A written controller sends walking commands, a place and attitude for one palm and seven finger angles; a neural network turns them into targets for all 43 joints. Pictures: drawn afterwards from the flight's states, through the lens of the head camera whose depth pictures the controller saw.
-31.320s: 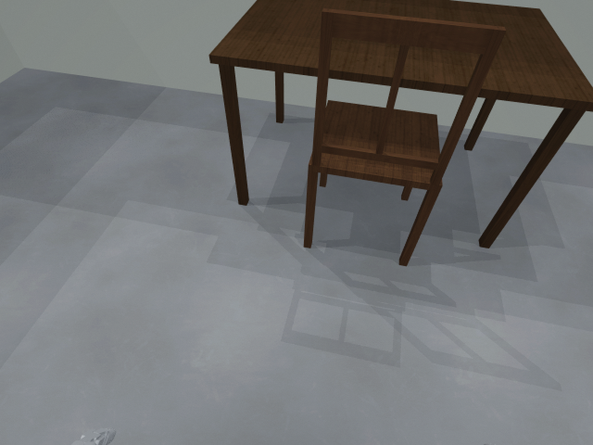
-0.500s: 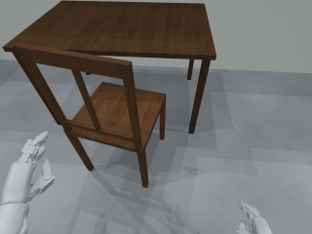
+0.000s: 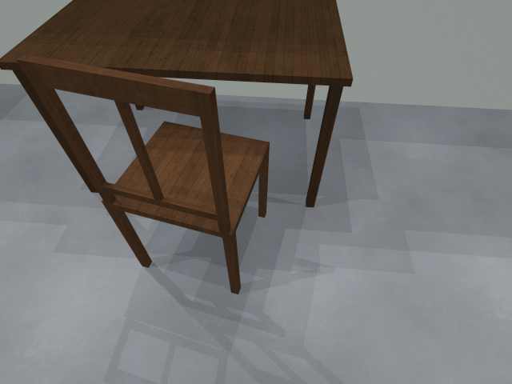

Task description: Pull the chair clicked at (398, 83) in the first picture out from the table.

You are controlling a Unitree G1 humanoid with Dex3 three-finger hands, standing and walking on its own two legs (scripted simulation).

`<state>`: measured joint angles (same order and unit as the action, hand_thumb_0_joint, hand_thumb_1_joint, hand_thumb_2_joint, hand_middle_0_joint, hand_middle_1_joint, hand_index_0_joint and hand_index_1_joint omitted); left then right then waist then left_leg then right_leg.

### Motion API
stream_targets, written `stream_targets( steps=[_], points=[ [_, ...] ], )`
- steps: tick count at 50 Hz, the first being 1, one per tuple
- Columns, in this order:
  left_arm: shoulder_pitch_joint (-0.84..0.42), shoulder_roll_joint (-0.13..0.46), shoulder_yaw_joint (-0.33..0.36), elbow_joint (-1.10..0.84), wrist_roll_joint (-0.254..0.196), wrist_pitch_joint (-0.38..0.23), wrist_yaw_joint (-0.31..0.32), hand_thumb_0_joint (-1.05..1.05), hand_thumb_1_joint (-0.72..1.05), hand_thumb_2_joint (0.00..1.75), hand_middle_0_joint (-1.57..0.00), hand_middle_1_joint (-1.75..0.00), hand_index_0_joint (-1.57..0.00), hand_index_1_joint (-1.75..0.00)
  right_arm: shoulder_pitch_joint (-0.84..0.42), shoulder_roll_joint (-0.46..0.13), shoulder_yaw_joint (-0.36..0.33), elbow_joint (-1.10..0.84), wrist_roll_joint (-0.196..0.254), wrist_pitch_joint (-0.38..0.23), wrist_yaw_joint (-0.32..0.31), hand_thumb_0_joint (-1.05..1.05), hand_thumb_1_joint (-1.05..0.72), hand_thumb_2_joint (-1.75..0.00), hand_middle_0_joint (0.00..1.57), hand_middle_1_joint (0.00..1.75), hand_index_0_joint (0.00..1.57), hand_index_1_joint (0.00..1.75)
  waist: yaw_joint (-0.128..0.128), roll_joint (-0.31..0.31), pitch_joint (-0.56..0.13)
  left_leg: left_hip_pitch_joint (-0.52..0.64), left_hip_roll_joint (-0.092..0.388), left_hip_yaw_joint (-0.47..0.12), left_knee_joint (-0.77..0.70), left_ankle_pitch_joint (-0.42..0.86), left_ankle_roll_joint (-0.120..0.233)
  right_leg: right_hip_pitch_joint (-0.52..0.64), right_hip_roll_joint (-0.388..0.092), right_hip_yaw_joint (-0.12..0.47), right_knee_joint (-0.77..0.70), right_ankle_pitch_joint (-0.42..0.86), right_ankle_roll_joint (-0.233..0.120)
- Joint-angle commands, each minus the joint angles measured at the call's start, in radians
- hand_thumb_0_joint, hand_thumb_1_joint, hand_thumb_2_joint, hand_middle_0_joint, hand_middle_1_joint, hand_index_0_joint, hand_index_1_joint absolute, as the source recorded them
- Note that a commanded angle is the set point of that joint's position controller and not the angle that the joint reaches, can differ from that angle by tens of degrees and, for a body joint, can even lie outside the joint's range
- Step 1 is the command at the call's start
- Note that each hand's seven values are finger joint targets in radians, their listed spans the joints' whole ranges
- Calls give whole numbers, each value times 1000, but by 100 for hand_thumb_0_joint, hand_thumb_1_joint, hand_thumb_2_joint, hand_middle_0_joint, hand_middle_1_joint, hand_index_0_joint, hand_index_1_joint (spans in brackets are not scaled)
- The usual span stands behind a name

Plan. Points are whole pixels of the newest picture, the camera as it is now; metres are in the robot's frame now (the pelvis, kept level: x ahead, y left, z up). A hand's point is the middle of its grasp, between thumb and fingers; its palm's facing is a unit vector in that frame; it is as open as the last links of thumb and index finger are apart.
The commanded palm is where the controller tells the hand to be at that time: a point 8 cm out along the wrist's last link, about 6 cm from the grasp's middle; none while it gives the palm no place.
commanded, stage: let the arm hang, fingers relaxed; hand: left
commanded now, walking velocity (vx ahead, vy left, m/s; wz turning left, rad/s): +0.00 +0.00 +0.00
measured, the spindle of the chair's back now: (142, 156) +0.61 +0.33 -0.06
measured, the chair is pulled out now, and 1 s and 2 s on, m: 0.25 0.25 0.25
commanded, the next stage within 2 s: look to check the result in 0.52 s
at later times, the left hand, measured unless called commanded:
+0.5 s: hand out of the picture -0.01 +0.14 -0.18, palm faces +0.04 -0.98 -0.17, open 7.3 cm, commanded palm none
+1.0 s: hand out of the picture -0.01 +0.13 -0.17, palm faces +0.05 -0.99 -0.16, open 7.4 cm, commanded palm none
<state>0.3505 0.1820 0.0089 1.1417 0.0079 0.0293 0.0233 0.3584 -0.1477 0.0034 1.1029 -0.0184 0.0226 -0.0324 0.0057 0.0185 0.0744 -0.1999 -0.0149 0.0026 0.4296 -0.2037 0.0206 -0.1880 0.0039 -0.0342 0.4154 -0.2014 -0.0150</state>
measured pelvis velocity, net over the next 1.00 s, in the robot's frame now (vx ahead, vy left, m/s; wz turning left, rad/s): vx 0.01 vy -0.02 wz -0.01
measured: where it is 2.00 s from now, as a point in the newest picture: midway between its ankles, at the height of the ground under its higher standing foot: outside the picture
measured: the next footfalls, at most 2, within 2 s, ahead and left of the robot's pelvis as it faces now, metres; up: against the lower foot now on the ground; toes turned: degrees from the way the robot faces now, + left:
none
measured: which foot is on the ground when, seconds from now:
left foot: down 0.00-1.00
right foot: down 0.00-1.00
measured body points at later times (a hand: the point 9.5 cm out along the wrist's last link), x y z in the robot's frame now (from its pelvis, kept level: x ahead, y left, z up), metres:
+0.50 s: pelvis +0.00 -0.02 +0.00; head +0.00 -0.02 +0.45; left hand -0.01 +0.19 -0.16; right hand -0.03 -0.21 -0.17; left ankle +0.02 +0.11 -0.74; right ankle +0.02 -0.11 -0.74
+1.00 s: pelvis +0.01 -0.02 +0.00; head +0.02 -0.03 +0.45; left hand -0.01 +0.18 -0.16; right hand -0.02 -0.22 -0.17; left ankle +0.02 +0.11 -0.74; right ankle +0.02 -0.11 -0.74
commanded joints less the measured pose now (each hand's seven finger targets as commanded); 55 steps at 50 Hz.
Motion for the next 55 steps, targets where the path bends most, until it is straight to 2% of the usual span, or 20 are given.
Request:
stream_targets(
  steps=[1,3,4,6,10,13,16,17,25,26,32,34,37,39,45,49,52,55],
  points=[
    [37,64,5,-23,1,-29,7,0,90,90,-20,-30,-20,-30,58,-86,-18,-19,2,-22,-7,0,-90,-90,20,30,20,30,-9,-15,5,-31,98,-107,-117,-70,33,-33,-86,97,-80,-65,-39],
    [45,56,5,-16,1,-30,9,0,90,90,-20,-30,-20,-30,69,-78,-17,-10,2,-22,-7,0,-90,-90,20,30,20,30,-9,-32,17,-34,98,-100,-116,-74,32,-43,-87,99,-81,-73,-38],
    [48,53,4,-12,2,-29,10,0,90,90,-20,-30,-20,-30,68,-75,-17,-8,3,-20,-7,0,-90,-90,20,30,20,30,-9,-15,40,-42,95,-101,-117,-91,32,-63,-83,101,-83,-93,-40],
    [50,49,7,-11,3,-28,11,0,90,90,-20,-30,-20,-30,74,-61,-17,-2,0,-21,-6,0,-90,-90,20,30,20,30,-8,-22,56,-59,93,-100,-125,-108,33,-68,-85,105,-85,-103,-39],
    [51,40,11,-17,3,-32,14,0,90,90,-20,-30,-20,-30,84,-46,-18,2,0,-22,-6,0,-90,-90,20,30,20,30,-12,-44,50,-55,85,-85,-105,-76,28,-70,-87,114,-92,-110,-40],
    [49,30,13,-20,3,-35,15,0,90,90,-20,-30,-20,-30,80,-36,-18,6,-1,-25,-7,0,-90,-90,20,30,20,30,-12,-13,46,-42,83,-79,-99,-55,25,-78,-89,115,-90,-96,-41],
    [45,24,17,-28,4,-36,14,0,90,90,-20,-30,-20,-30,82,-29,-18,3,-2,-27,-8,0,-90,-90,20,30,20,30,-11,-13,51,-54,83,-81,-102,-52,24,-73,-85,114,-88,-84,-42],
    [45,23,16,-24,2,-36,14,0,90,90,-20,-30,-20,-30,76,-27,-18,4,-2,-27,-9,0,-90,-90,20,30,20,30,-8,12,56,-51,83,-79,-100,-48,23,-76,-85,114,-88,-80,-42],
    [40,19,18,-29,2,-39,14,0,90,90,-20,-30,-20,-30,81,-23,-21,3,-1,-25,-10,0,-90,-90,20,30,20,30,-15,-21,47,-32,86,-73,-87,-24,21,-77,-87,116,-100,-81,-44],
    [42,20,18,-30,1,-39,13,0,90,90,-20,-30,-20,-30,80,-26,-20,3,-1,-26,-10,0,-90,-90,20,30,20,30,-13,-10,37,-31,84,-72,-87,-21,20,-69,-87,120,-100,-76,-43],
    [47,18,18,-23,-1,-45,15,0,90,90,-20,-30,-20,-30,76,-26,-19,8,1,-30,-12,0,-90,-90,20,30,20,30,-12,-20,-2,-1,87,-66,-73,52,17,-31,-94,114,-96,-4,-45],
    [46,17,16,-22,-1,-44,16,0,90,90,-20,-30,-20,-30,70,-29,-19,11,3,-27,-13,0,-90,-90,20,30,20,30,-10,-12,32,-6,88,-66,-73,49,15,-50,-89,110,-98,-11,-45],
    [44,20,16,-19,-1,-43,15,0,90,90,-20,-30,-20,-30,70,-27,-17,16,0,-27,-13,0,-90,-90,20,30,20,30,-12,5,28,-3,88,-66,-82,38,14,-43,-91,115,-104,-21,-46],
    [43,20,15,-18,-1,-43,16,0,90,90,-20,-30,-20,-30,70,-30,-18,15,3,-25,-14,0,-90,-90,20,30,20,30,-12,-27,34,-5,89,-66,-77,32,13,-46,-87,114,-109,-35,-46],
    [44,17,15,-17,-2,-44,15,0,90,90,-20,-30,-20,-30,68,-25,-17,18,1,-25,-14,0,-90,-90,20,30,20,30,-13,-9,33,1,87,-63,-78,38,12,-44,-91,116,-114,-30,-46],
    [47,16,16,-16,-1,-44,16,0,90,90,-20,-30,-20,-30,64,-27,-18,18,2,-24,-14,0,-90,-90,20,30,20,30,-10,-24,44,-2,86,-61,-76,35,11,-48,-89,116,-118,-33,-45],
    [46,14,16,-17,-2,-47,16,0,90,90,-20,-30,-20,-30,66,-25,-18,21,1,-29,-15,0,-90,-90,20,30,20,30,-11,-12,18,11,89,-59,-76,67,11,-20,-93,112,-108,20,-45],
    [43,12,14,-16,-2,-45,16,0,90,90,-20,-30,-20,-30,60,-25,-18,21,1,-26,-15,0,-90,-90,20,30,20,30,-12,-1,36,10,91,-59,-78,55,10,-36,-89,114,-110,5,-45]
  ],
)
